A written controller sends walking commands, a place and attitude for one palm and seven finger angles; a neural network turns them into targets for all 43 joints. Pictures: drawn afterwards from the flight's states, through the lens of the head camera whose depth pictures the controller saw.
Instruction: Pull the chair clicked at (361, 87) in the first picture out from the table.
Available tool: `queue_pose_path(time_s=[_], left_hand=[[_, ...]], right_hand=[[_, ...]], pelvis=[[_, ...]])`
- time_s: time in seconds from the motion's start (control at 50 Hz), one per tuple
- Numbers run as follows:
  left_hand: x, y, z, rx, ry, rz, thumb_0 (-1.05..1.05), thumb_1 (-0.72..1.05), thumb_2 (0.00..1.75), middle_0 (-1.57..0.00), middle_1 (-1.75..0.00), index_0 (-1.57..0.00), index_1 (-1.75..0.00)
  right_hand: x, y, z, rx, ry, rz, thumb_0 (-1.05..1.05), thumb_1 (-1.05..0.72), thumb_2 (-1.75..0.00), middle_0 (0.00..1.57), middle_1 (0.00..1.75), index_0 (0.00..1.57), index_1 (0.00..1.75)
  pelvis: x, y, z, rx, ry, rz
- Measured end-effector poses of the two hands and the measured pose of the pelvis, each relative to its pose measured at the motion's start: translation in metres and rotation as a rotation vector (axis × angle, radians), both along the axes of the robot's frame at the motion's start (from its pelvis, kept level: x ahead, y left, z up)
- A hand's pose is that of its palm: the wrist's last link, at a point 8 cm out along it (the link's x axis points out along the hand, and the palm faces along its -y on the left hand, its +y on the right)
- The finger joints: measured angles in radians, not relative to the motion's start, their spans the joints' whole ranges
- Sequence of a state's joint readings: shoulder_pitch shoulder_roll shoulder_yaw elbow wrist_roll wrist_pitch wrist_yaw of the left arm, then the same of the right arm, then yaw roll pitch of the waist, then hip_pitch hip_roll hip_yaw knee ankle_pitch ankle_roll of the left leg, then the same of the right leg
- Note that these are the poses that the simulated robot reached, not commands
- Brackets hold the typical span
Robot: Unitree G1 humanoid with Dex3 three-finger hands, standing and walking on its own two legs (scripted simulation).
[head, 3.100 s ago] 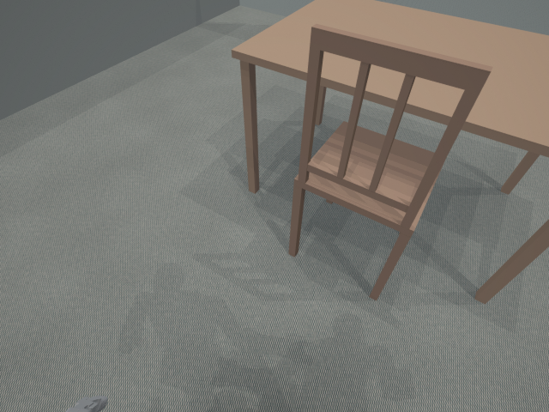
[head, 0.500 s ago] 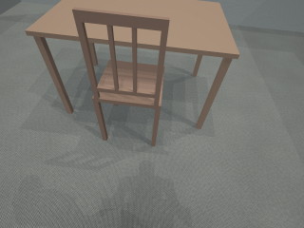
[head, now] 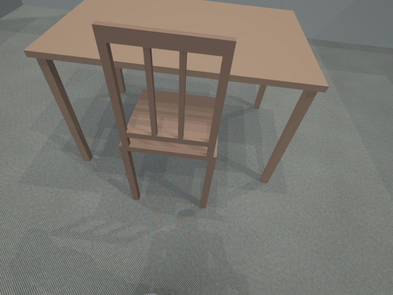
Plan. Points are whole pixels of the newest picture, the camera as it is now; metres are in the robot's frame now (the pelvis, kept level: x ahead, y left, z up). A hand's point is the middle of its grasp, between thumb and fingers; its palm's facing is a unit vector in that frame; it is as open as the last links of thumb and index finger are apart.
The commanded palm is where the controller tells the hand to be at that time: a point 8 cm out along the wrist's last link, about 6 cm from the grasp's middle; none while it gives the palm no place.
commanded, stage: take the last steps up to it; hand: left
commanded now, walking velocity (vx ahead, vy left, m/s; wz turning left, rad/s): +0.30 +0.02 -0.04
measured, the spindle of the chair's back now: (151, 97) +0.70 +0.20 -0.03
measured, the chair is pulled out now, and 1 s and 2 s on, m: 0.00 0.00 0.00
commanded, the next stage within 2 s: come to a stop and stand still in 0.40 s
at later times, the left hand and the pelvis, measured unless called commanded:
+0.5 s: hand (140, 236) +0.28 +0.16 -0.15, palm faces +0.01 -0.98 -0.18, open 7.4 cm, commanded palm none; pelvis +0.18 -0.01 +0.00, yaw -1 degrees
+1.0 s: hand (117, 240) +0.27 +0.22 -0.16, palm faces +0.04 -0.97 -0.22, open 7.4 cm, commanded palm none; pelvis +0.22 +0.02 +0.02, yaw -2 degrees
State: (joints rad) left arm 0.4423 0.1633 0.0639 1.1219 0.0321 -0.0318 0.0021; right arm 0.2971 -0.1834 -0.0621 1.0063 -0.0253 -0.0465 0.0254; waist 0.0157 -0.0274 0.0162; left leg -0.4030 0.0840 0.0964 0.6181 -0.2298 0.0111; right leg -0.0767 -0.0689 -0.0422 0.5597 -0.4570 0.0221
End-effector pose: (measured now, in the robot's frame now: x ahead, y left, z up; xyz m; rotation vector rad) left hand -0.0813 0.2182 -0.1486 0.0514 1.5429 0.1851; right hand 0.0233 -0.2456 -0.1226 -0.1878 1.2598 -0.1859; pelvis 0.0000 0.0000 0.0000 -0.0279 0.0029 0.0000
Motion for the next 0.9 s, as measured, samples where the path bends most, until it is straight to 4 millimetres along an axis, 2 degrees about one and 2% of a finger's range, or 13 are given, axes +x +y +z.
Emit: queue_pose_path(time_s=[0.04,0.08,0.14,0.2,0.32,0.4,0.44,0.5,0.6,0.72,0.8,0.9], left_hand=[[0.017,0.014,-0.003,0.005,0.015,-0.013,0.01,0.91,0.90,-0.20,-0.30,-0.20,-0.30],[0.045,0.025,0.000,0.015,-0.012,-0.034,0.01,0.91,0.90,-0.20,-0.30,-0.20,-0.30],[0.099,0.037,0.009,0.031,-0.105,-0.055,0.01,0.91,0.90,-0.20,-0.30,-0.20,-0.30],[0.155,0.040,0.019,0.041,-0.206,-0.072,0.01,0.91,0.90,-0.20,-0.30,-0.19,-0.30],[0.257,0.026,0.033,0.043,-0.342,-0.125,0.00,0.91,0.90,-0.19,-0.30,-0.19,-0.30],[0.315,0.008,0.034,0.044,-0.397,-0.165,0.00,0.91,0.90,-0.20,-0.30,-0.19,-0.30],[0.339,-0.001,0.027,0.051,-0.429,-0.176,0.00,0.91,0.90,-0.20,-0.30,-0.19,-0.30],[0.352,-0.009,0.025,0.047,-0.432,-0.153,0.00,0.91,0.90,-0.20,-0.30,-0.20,-0.30],[0.354,0.002,0.032,0.094,-0.364,-0.100,-0.02,0.95,0.90,-0.20,-0.30,-0.20,-0.30],[0.350,0.018,0.020,0.076,-0.248,-0.094,-0.01,0.93,0.90,-0.20,-0.30,-0.20,-0.30],[0.349,0.032,0.006,0.060,-0.203,-0.068,0.00,0.92,0.90,-0.20,-0.30,-0.20,-0.30],[0.348,0.045,0.010,0.070,-0.179,-0.071,0.00,0.91,0.90,-0.20,-0.30,-0.20,-0.30]], right_hand=[[0.016,0.012,-0.001,-0.007,-0.022,-0.005,0.00,-0.91,-0.89,0.20,0.30,0.20,0.30],[0.024,0.024,0.001,0.002,-0.022,-0.023,0.00,-0.91,-0.89,0.20,0.30,0.20,0.30],[0.030,0.041,0.005,0.025,0.009,-0.044,0.00,-0.92,-0.89,0.20,0.30,0.20,0.30],[0.033,0.053,0.006,0.058,0.053,-0.061,0.00,-0.93,-0.89,0.20,0.30,0.21,0.30],[0.043,0.065,-0.003,0.120,0.130,-0.108,0.00,-0.92,-0.89,0.20,0.30,0.21,0.30],[0.056,0.059,-0.014,0.144,0.186,-0.140,0.00,-0.91,-0.89,0.20,0.30,0.21,0.30],[0.065,0.051,-0.024,0.150,0.212,-0.148,0.00,-0.91,-0.89,0.20,0.30,0.21,0.30],[0.091,0.037,-0.026,0.134,0.228,-0.132,0.01,-0.91,-0.89,0.20,0.30,0.21,0.30],[0.162,0.018,-0.011,0.076,0.145,-0.089,0.01,-0.91,-0.89,0.20,0.30,0.20,0.30],[0.238,0.020,-0.002,0.027,0.039,-0.056,0.00,-0.92,-0.89,0.20,0.30,0.20,0.30],[0.270,0.030,0.003,-0.003,-0.003,-0.025,0.00,-0.92,-0.89,0.20,0.30,0.20,0.30],[0.289,0.041,0.013,-0.012,-0.042,0.010,0.00,-0.92,-0.89,0.20,0.30,0.20,0.30]], pelvis=[[0.011,0.008,-0.002,0.013,-0.007,-0.009],[0.024,0.013,0.003,0.024,-0.010,-0.020],[0.044,0.018,0.012,0.038,-0.009,-0.025],[0.066,0.021,0.019,0.047,-0.006,-0.031],[0.109,0.018,0.020,0.063,-0.013,-0.032],[0.143,0.008,0.013,0.066,-0.019,-0.037],[0.161,-0.001,0.003,0.068,-0.021,-0.033],[0.180,-0.006,0.002,0.038,-0.026,-0.021],[0.209,-0.006,0.014,0.016,-0.008,-0.012],[0.232,0.007,0.014,0.004,-0.007,-0.023],[0.242,0.019,0.008,0.010,-0.021,-0.031],[0.237,0.024,0.015,0.002,-0.015,-0.032]])
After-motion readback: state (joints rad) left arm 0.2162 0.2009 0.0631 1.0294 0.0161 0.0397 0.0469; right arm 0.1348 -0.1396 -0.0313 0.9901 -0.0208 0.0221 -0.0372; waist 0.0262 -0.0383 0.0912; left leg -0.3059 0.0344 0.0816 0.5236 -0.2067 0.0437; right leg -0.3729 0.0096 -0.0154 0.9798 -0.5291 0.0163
